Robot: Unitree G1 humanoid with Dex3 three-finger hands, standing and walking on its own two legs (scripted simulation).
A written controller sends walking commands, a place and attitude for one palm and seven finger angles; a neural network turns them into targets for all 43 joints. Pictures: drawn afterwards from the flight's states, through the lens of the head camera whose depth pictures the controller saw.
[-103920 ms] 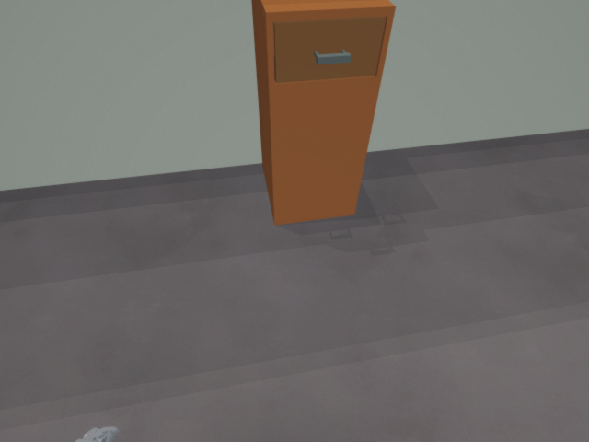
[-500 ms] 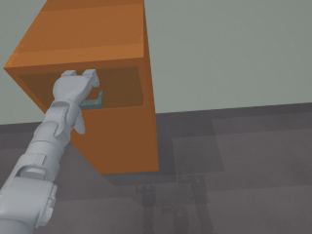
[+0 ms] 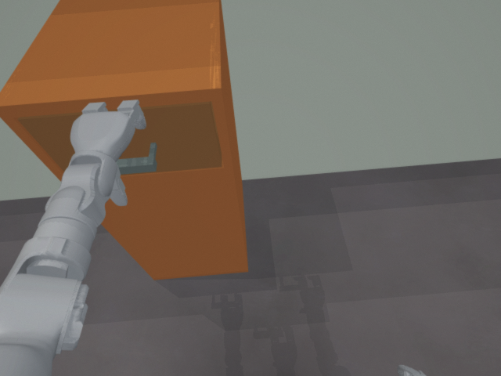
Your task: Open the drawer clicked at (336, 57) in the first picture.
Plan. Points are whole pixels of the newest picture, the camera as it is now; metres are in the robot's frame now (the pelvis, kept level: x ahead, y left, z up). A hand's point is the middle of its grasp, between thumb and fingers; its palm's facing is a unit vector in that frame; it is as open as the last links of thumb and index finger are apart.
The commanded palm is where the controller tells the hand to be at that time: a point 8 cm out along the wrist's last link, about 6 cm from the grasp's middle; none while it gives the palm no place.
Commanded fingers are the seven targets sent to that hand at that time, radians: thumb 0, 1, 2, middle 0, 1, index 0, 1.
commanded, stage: re-aim the fingers above the handle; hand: left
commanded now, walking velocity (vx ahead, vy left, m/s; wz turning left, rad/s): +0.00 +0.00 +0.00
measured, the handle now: (129, 157) +0.50 +0.25 +0.02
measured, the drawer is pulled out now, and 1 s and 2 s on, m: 0.00 0.00 0.00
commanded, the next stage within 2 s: lower the fingers behind the handle in 1.02 s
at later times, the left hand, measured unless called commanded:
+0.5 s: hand (122, 152) +0.46 +0.23 +0.08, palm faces +0.03 +0.00 -1.00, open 13.6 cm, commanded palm +0.44 +0.26 +0.14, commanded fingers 0.00 -0.50 0.30 -0.30 -1.20 -0.30 -1.20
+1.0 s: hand (115, 158) +0.45 +0.24 +0.08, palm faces +0.01 +0.01 -1.00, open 13.8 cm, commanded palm +0.43 +0.25 +0.14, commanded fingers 0.00 -0.50 0.30 -0.30 -1.20 -0.30 -1.20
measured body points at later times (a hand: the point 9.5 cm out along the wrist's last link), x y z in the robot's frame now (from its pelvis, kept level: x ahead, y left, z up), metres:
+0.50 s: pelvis +0.00 +0.01 +0.00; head +0.07 -0.02 +0.44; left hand +0.46 +0.23 +0.14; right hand +0.08 -0.26 -0.14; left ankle -0.06 +0.10 -0.73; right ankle +0.03 -0.11 -0.73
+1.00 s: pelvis +0.00 +0.00 +0.00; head +0.07 -0.02 +0.44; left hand +0.45 +0.24 +0.13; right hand +0.07 -0.28 -0.14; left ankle -0.06 +0.10 -0.73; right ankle +0.03 -0.11 -0.73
